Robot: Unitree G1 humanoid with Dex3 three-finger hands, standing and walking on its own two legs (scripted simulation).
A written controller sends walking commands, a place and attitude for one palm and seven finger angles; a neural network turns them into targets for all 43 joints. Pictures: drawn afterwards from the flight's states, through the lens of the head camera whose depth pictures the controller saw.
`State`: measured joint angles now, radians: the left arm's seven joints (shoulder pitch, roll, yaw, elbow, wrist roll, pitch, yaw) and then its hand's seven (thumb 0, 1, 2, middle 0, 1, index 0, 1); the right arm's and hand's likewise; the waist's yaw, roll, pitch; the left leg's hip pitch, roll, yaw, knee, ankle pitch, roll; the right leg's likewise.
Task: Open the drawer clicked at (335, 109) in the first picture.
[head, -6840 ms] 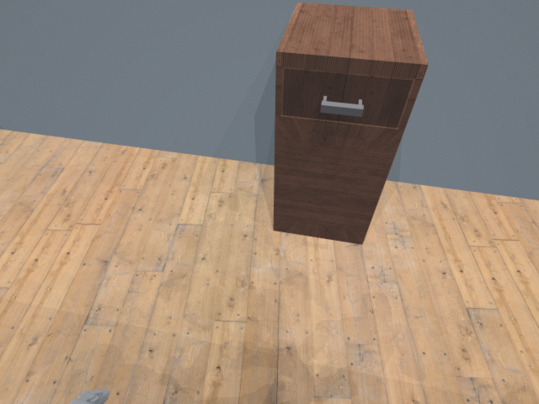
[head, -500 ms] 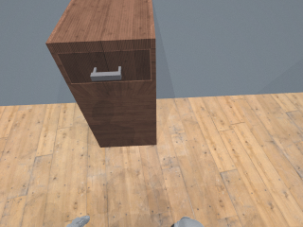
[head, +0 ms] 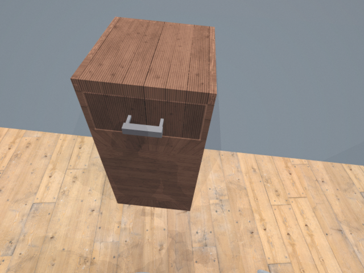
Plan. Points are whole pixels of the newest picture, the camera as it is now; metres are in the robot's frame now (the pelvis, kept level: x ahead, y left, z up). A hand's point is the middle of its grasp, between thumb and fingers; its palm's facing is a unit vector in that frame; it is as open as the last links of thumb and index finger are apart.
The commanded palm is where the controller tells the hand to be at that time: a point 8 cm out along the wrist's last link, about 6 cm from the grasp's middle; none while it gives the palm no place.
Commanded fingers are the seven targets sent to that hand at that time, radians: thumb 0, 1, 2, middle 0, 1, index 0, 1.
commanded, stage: come to a stop and stand still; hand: left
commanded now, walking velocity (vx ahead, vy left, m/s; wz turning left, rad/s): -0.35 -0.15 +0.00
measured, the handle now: (144, 125) +0.53 +0.18 -0.04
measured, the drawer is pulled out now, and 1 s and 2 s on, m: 0.00 0.00 0.00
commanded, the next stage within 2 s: look again from close up in 1.34 s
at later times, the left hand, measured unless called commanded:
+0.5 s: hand out of the picture +0.05 +0.12 -0.14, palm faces +0.02 -0.96 -0.27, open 7.4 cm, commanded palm none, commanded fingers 0.00 0.90 0.90 -0.20 -0.30 -0.20 -0.30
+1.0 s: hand out of the picture -0.02 +0.16 -0.17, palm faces +0.06 -0.98 -0.21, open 7.4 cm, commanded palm none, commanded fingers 0.00 0.90 0.90 -0.20 -0.30 -0.20 -0.30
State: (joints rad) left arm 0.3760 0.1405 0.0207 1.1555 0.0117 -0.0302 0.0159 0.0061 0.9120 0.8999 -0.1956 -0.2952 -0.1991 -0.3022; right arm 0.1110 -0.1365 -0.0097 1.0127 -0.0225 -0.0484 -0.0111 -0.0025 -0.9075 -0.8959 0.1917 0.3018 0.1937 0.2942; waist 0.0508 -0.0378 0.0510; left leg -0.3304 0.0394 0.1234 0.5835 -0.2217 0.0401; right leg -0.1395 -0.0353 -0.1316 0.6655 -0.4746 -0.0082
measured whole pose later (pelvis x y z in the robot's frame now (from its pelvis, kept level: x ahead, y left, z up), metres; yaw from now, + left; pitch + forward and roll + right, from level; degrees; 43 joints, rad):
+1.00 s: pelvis -0.01 -0.02 +0.01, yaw -1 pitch +0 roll +1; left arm 0.28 0.19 0.03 1.12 0.02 0.03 0.01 0.01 0.91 0.90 -0.19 -0.29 -0.20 -0.30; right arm 0.21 -0.16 -0.01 1.06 -0.01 0.01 -0.04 0.00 -0.93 -0.90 0.20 0.30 0.20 0.29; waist 0.04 -0.03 0.02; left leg -0.15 0.01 0.05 0.46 -0.31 -0.01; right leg -0.25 -0.07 -0.04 0.54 -0.28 0.02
